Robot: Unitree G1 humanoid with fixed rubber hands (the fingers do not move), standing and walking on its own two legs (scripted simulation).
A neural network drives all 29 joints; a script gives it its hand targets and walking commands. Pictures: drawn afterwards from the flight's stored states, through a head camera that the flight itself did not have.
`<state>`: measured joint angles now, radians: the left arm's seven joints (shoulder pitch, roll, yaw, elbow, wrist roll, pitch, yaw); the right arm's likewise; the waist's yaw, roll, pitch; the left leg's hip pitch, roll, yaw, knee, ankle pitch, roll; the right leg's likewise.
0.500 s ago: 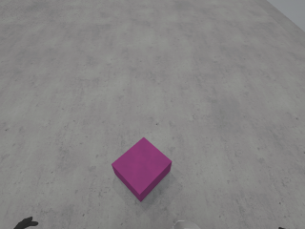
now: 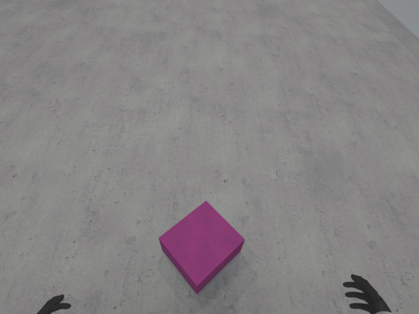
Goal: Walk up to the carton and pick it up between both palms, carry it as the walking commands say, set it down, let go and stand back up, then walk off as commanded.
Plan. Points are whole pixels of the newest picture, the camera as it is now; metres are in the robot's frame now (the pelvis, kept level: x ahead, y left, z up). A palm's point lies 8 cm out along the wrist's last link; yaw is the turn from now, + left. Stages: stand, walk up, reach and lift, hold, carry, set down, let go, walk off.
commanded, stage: walk up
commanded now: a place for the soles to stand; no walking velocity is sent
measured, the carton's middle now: (201, 245) +0.48 +0.02 -0.68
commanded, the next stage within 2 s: none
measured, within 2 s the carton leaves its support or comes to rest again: neither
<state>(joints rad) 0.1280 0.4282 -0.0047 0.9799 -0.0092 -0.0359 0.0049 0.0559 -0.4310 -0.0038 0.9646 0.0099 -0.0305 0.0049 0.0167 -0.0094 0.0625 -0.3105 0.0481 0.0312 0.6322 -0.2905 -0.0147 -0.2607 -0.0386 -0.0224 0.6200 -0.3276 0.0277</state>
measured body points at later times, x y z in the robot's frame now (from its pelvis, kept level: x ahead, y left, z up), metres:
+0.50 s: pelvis +0.00 -0.04 +0.01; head +0.04 -0.01 +0.46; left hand +0.16 +0.33 -0.07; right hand +0.05 -0.42 -0.07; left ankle +0.03 +0.13 -0.73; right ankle +0.02 -0.19 -0.68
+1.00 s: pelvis +0.08 -0.20 -0.03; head +0.10 -0.15 +0.42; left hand +0.08 +0.17 -0.12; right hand +0.29 -0.54 -0.06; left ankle +0.07 -0.03 -0.72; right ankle +0.15 -0.33 -0.68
